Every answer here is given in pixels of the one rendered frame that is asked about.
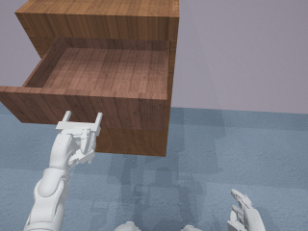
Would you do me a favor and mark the right robot hand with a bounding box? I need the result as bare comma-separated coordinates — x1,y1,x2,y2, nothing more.
227,189,266,231

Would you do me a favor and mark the left robot forearm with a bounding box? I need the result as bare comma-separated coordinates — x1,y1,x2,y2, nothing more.
23,167,71,231

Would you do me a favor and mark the left robot hand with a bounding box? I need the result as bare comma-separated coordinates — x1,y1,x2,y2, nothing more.
49,126,96,173

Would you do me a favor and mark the drawer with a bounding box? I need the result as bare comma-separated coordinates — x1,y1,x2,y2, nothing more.
0,37,169,131

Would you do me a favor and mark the handle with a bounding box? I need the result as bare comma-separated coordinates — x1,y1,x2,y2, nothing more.
56,111,103,137

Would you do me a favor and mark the cabinet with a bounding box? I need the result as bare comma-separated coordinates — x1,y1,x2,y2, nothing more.
14,0,180,157

